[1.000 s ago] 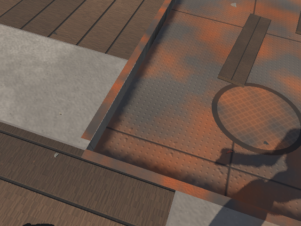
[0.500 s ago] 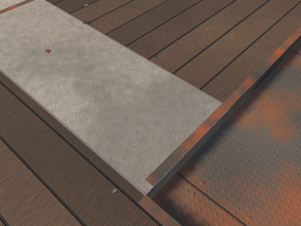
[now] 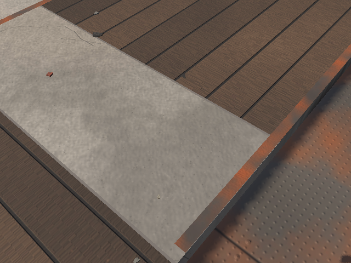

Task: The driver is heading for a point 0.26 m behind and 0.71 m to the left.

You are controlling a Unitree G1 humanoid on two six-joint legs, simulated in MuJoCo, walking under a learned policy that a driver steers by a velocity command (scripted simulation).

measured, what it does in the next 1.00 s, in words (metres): walks ahead, turning left: left foot, then right foot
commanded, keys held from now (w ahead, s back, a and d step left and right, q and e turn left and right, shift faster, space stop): q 0.44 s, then w+q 0.56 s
